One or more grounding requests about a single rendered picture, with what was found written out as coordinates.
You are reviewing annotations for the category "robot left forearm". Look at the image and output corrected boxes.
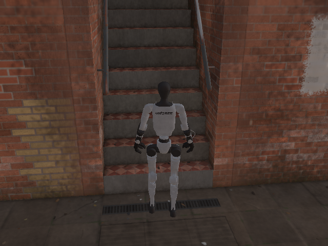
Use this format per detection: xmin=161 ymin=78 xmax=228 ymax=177
xmin=135 ymin=124 xmax=145 ymax=144

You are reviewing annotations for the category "robot right forearm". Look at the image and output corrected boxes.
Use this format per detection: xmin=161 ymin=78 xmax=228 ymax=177
xmin=183 ymin=124 xmax=193 ymax=144

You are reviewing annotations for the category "robot right hand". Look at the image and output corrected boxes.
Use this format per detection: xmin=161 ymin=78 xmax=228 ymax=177
xmin=182 ymin=142 xmax=194 ymax=153

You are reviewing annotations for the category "robot right upper arm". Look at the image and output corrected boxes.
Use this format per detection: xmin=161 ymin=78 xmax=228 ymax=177
xmin=175 ymin=104 xmax=189 ymax=131

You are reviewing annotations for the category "robot left upper arm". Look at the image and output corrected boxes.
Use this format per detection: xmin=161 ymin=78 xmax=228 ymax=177
xmin=139 ymin=104 xmax=153 ymax=131

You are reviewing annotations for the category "robot left shin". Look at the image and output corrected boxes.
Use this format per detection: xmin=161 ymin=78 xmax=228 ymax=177
xmin=148 ymin=173 xmax=156 ymax=206

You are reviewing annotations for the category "robot left hand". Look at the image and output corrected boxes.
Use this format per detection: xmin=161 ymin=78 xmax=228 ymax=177
xmin=134 ymin=142 xmax=146 ymax=154

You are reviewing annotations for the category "left robot thigh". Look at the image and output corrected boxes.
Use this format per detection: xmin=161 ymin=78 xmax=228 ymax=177
xmin=147 ymin=143 xmax=157 ymax=182

